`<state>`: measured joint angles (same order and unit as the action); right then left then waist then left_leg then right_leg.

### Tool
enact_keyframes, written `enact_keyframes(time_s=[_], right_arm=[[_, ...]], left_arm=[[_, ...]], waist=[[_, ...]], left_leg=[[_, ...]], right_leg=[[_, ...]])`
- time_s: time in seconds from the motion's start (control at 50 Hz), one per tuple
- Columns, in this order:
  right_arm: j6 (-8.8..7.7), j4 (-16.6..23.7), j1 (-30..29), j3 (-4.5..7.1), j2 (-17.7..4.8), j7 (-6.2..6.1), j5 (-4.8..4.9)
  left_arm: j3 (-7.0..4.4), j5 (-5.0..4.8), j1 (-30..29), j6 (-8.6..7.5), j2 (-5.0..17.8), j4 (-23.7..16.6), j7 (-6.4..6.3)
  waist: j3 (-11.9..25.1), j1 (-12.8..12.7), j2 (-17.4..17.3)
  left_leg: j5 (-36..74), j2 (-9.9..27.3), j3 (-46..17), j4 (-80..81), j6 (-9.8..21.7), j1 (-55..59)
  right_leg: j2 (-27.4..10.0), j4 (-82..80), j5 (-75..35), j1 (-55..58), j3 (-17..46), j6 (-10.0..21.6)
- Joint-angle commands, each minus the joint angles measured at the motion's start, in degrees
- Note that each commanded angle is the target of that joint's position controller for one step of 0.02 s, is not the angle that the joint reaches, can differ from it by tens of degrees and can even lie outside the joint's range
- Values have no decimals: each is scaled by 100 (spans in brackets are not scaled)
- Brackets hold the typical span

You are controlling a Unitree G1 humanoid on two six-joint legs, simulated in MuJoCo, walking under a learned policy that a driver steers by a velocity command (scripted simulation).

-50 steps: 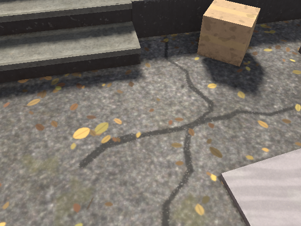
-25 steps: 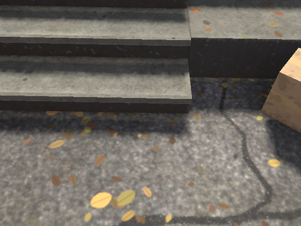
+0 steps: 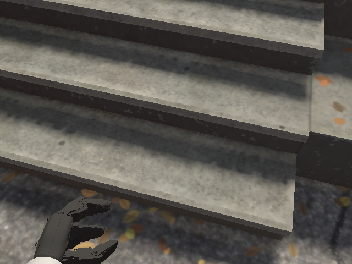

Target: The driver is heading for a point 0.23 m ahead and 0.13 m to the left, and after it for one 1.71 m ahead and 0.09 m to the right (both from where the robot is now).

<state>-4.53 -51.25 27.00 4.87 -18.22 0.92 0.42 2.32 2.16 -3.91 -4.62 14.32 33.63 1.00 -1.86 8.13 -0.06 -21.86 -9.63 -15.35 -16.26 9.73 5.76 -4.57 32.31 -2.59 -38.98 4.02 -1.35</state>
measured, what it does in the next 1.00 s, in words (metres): walks ahead: right foot, then left foot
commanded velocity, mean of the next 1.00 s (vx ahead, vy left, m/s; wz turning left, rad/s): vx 0.26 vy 0.00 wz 0.15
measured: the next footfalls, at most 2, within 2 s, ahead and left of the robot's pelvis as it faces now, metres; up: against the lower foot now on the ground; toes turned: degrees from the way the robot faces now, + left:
right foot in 0.06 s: +0.27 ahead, -0.17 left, +0.00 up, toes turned +6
left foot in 0.44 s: +0.45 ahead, +0.11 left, +0.00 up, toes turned +24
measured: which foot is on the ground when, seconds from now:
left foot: down 0.00-0.04, up 0.06-0.42, down 0.44-0.80, up 0.82-1.00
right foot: up 0.00-0.04, down 0.06-0.44, up 0.46-0.78, down 0.80-1.00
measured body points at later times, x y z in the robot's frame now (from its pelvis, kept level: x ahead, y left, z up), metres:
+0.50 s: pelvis +0.32 +0.00 -0.02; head +0.36 +0.03 +0.43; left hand +0.24 +0.26 -0.15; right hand +0.63 -0.13 -0.09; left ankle +0.42 +0.10 -0.73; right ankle +0.25 -0.17 -0.66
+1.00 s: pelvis +0.35 -0.03 +0.01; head +0.38 -0.06 +0.46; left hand +0.40 +0.27 -0.09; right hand +0.53 -0.28 -0.11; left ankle +0.34 +0.12 -0.63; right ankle +0.35 -0.10 -0.73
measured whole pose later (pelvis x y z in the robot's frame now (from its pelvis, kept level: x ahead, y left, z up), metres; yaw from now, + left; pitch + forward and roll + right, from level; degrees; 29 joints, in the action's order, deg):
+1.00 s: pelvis +0.35 -0.03 +0.01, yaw +3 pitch +1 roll +3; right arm 2.4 -39.5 8.6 3.1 -16.2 -1.1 -2.5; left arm -4.5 1.0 18.0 4.0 16.2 40.0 -0.7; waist -1.9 -1.3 -1.1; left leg -19.7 -1.3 -1.1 -68.4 -3.8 -34.4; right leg 3.7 31.7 16.2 -16.3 4.9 4.7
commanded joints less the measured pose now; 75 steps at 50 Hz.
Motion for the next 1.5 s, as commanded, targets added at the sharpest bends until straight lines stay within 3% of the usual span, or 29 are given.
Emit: enact_keyframes(time_s=[0.02, 0.04, 0.06, 0.08, 0.1, 0.12, 0.16, 0.26, 0.34, 0.42, 0.44, 0.46, 0.48, 0.52, 0.56, 0.66, 0.78, 0.8, 0.82, 0.84, 0.88, 0.96, 1.12, 1.3, 1.32, 1.34, 1.36, 1.42, 1.5], right_arm=[[-90, 393, -400, 302, -1272, -41, -57], [-106, 475, -754, 318, -1354, -21, -66], [-158, 639, -929, 164, -759, -20, -43], [-102, 882, -47, -87, 214, -126, 288], [23, 854, -80, -43, -531, -223, 90], [119, 817, -734, 16, -762, -221, -64], [261, 892, -1263, 38, -632, -79, -215], [540, 1564, -1775, -144, -79, 248, -266], [540, 1636, -1765, -172, -150, 372, -231], [380, 1391, -882, -58, -397, 318, -476], [254, 1278, -630, -15, -519, 229, -554], [178, 1421, -922, 22, -984, 103, -476], [202, 1736, -970, -40, -877, -23, -185], [290, 1683, -1785, -340, -42, -206, -109], [291, 1508, -2121, -428, 22, -260, -209], [334, 1374, -2015, -317, -137, -290, -257], [539, 1344, -2197, -160, -178, -387, -154], [579, 1286, -2056, -109, -171, -378, -137], [654, 1352, -1760, -149, 160, -340, -153], [696, 1680, -2209, -189, 115, -357, -235], [693, 1606, -2211, -175, 57, -313, -238], [608, 1537, -1908, -126, -32, -171, -321], [580, 1916, -2333, -220, -138, -235, -174], [501, 1669, -1524, -182, -206, -418, -115], [475, 1671, -1630, -149, -345, -471, -189], [489, 1836, -1743, -127, -695, -487, -242], [527, 1874, -1726, -72, -853, -420, -250], [503, 1859, -2285, -191, -244, -278, -215], [443, 1634, -1748, -178, -214, -325, -170]], left_arm=[[-394, -73, 928, -100, 1082, -78, -164], [-499, -53, 2038, -151, 1299, 207, -245], [-622, 126, 3210, -197, 1635, 401, -357], [-687, 416, 3049, -192, 1986, 363, -344], [-776, 225, 2746, -113, 1759, 316, -258], [-601, 124, 2286, -97, 1032, 257, -228], [-461, 87, 2154, -83, 557, 479, -215], [-533, -201, 1809, -151, 740, 774, -175], [-650, -215, 1344, -179, 971, 743, -157], [-712, -291, 1874, 39, 1198, 798, -216], [-673, -293, 2071, 113, 1142, 827, -212], [-526, -128, 2790, 241, 490, 737, -176], [-464, -308, 3424, 430, 536, 805, -270], [-425, -246, 2879, 593, 632, 984, -282], [-452, -135, 2808, 670, 682, 1112, -253], [-483, -191, 2658, 749, 359, 941, -187], [-548, -120, 2661, 810, 281, 703, -85], [-595, -48, 2830, 767, 414, 705, -55], [-722, 62, 2753, 712, 1011, 538, -81], [-902, 17, 2750, 717, 1630, 387, -188], [-876, -42, 2054, 780, 1228, 299, -274], [-862, -141, 1791, 782, 918, 137, -172], [-1055, -63, 2338, 769, 1160, 106, -233], [-1009, -111, 1539, 740, 994, -33, -131], [-951, -118, 1709, 710, 782, -7, -142], [-852, -75, 2257, 696, 404, 1, -161], [-1014, 33, 2098, 704, 1066, -48, -203], [-990, -12, 1936, 753, 1016, 217, -123], [-847, -116, 1695, 815, 713, 318, -3]], waist=[[725, -913, -309], [1160, -1566, -271], [1832, -1974, 72], [2566, -1207, 1816], [2878, -1199, 1545], [1971, -1218, 841], [932, -1134, 395], [263, -567, 784], [283, -324, 704], [680, -122, 406], [863, 32, -82], [1228, -557, -1449], [2851, -505, -996], [1714, -725, -271], [843, -986, -552], [1157, -962, -514], [633, -1125, -453], [326, -1198, 48], [-58, -1037, 1697], [-479, -1198, 1839], [-504, -809, 822], [419, -760, 408], [653, -1161, 777], [621, -692, 828], [546, -802, 165], [693, -1062, -1206], [596, -852, -1091], [107, -1154, -316], [345, -824, -708]], left_leg=[[5640, 918, -748, -1397, -80, -1209], [5482, 702, -640, -2743, -243, -1561], [3742, 445, -336, -4461, -330, -2394], [-1395, -192, 505, -6252, -546, -4201], [-895, 335, 784, -6774, -490, -4605], [-264, 714, 940, -6420, -534, -4677], [-17, 1025, 1079, -5958, -706, -4744], [600, 1234, 1365, -4334, -809, -4292], [2454, 916, 2022, -2469, -663, -2503], [1938, 455, 1894, -1599, -245, -1274], [3073, 715, 1587, -1013, -56, -605], [7856, 2553, -62, -1742, 261, 390], [9310, 3755, -1076, -1595, 1246, 721], [5513, 3018, -170, -753, 892, -1191], [4817, 2536, 578, -385, 414, -2250], [4019, 2406, 1304, -445, 360, -2006], [1432, 2423, 1778, -795, -44, -2737], [439, 2176, 2013, -1465, -460, -3292], [-970, 1353, 2582, -3171, -1099, -4491], [-1403, 804, 1724, -4036, -1301, -4907], [-341, 953, 1260, -5136, -1337, -4465], [296, 795, 1410, -5612, -1398, -4420], [-33, 607, 1144, -3892, -1262, -4515], [724, 493, 1254, -885, -924, -1554], [911, 1064, 697, -280, -782, -1069], [1570, 2693, -932, 63, -381, -518], [2429, 3251, -1577, 159, 446, -1568], [2159, 2204, -116, -38, 284, -2362], [2563, 1850, 410, -249, 170, -1500]], right_leg=[[648, -355, 407, 3054, -300, 157], [448, -476, 513, 4140, -223, 217], [-557, -283, 1322, 5503, 529, 381], [-2717, -493, -474, 6927, 3185, 995], [-2621, -600, -398, 6593, 3916, 1337], [-2167, -754, -626, 5658, 2678, 1155], [-1587, -877, -1749, 4573, 1121, 912], [-1386, -1608, -2575, 3068, -461, 796], [-870, -1346, -1962, 2237, -1685, 393], [-891, 816, -2504, 2472, -1589, 354], [-526, 2177, -811, 2059, -1654, 205], [168, 4325, 4552, 858, -1718, 40], [337, 5032, 4268, 1084, -497, -6], [76, 4060, 3431, 1649, -60, -32], [69, 3203, 3156, 2136, -265, -45], [282, 2525, 3077, 2316, -713, 1], [423, 478, 2474, 3014, -927, 400], [273, -342, 2226, 3226, -261, 579], [-1139, -1443, 1499, 3242, 2119, 913], [-1837, -1966, -197, 2458, 3253, 1510], [-1079, -1661, 796, 1825, 2107, 1617], [-362, -878, -931, 2791, 1470, 1300], [-334, -697, -931, 3830, 2561, 1247], [263, -534, 52, 2291, 2824, 667], [634, -12, 1717, 1731, 2447, 409], [1373, 1536, 3589, 981, 1257, 124], [1693, 2995, 4037, 855, 441, -46], [1224, 4101, 2832, 1171, 520, -123], [1278, 3480, 2690, 1058, 350, -273]])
